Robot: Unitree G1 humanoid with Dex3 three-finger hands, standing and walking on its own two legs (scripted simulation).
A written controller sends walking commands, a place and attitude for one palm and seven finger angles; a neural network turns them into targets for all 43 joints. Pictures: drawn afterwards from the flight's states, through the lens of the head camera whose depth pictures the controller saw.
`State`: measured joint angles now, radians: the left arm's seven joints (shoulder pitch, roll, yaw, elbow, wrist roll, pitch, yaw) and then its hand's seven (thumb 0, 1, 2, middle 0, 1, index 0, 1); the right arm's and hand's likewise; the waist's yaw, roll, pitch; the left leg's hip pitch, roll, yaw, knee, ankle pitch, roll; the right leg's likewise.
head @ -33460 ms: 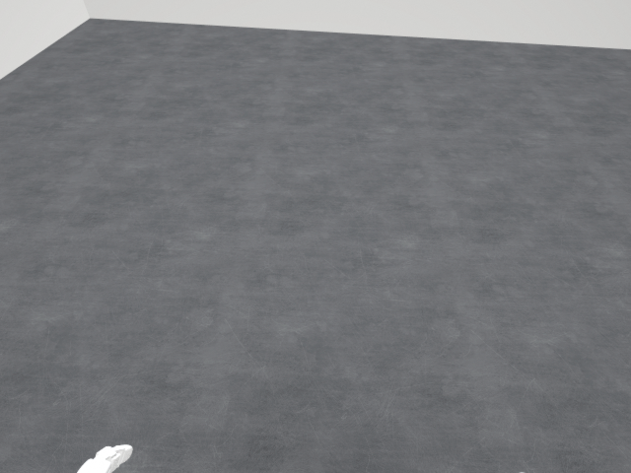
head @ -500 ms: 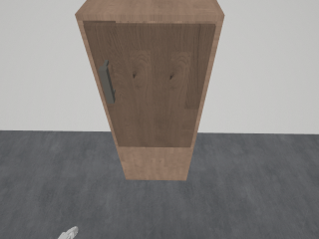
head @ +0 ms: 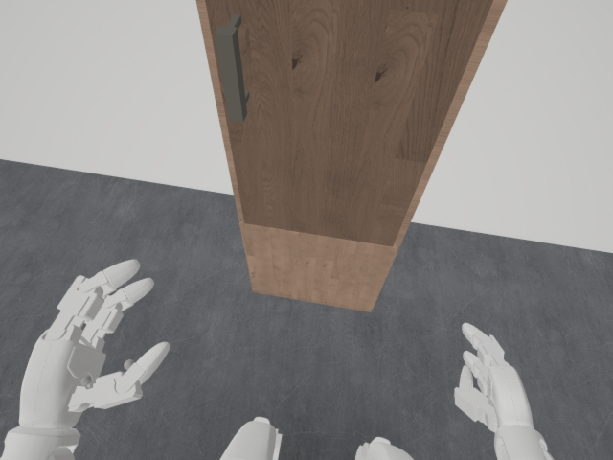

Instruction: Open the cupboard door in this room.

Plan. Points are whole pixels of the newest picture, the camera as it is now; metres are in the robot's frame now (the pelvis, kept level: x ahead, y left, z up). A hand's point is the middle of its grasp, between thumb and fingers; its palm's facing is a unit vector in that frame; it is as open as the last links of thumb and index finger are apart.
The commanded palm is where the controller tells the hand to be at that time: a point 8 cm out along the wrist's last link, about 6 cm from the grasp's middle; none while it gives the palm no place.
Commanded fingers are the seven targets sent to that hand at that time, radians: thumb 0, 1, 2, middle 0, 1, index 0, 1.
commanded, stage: raise the hand with hooked fingers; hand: left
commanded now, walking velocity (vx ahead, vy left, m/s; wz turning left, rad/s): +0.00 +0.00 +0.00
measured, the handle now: (236, 70) +0.59 +0.20 +0.16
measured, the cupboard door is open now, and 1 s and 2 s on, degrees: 0 0 0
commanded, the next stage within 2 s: move the hooked fingers beside the handle in 1.48 s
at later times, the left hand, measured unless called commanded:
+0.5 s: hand (111, 290) +0.25 +0.25 +0.11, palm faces -0.06 -1.00 -0.07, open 12.8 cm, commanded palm +0.23 +0.31 +0.13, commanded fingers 0.00 -0.43 0.33 -0.29 -1.15 -0.29 -1.15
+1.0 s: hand (55, 185) +0.32 +0.30 +0.19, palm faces +0.03 -1.00 -0.05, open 14.0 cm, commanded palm +0.28 +0.34 +0.18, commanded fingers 0.00 -0.50 0.30 -0.30 -1.20 -0.30 -1.20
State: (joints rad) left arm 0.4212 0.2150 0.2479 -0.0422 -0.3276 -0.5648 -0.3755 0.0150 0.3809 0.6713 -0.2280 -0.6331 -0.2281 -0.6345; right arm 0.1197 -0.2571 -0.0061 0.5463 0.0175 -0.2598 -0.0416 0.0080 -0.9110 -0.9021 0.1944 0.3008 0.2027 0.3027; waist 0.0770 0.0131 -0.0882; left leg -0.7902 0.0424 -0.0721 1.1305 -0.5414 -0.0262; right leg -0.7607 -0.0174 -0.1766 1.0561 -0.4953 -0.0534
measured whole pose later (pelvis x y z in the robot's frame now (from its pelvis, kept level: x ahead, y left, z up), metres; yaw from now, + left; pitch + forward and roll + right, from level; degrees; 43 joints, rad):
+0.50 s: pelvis +0.00 +0.03 +0.04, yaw -2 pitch +6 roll -2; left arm 0.21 0.33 0.31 0.12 -0.33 -0.27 -0.39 0.00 -0.20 0.42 -0.27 -1.01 -0.28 -1.01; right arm 0.28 -0.30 0.01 0.60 0.06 -0.26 -0.09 0.02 -0.91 -0.90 0.20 0.30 0.20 0.30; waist -0.01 0.02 -0.06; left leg -0.56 0.02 0.01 0.88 -0.43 0.03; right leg -0.56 -0.03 -0.10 0.82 -0.36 0.00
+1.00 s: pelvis +0.01 +0.03 +0.06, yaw -2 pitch +3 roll -2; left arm -0.12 0.44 0.45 0.32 -0.34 -0.09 -0.47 -0.01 -0.49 0.30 -0.30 -1.19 -0.30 -1.20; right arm 0.26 -0.26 0.08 0.60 0.06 -0.23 -0.11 0.01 -0.91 -0.90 0.20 0.30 0.21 0.30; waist 0.03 0.03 -0.03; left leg -0.37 0.01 0.01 0.69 -0.37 0.02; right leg -0.37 -0.03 -0.10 0.63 -0.31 0.00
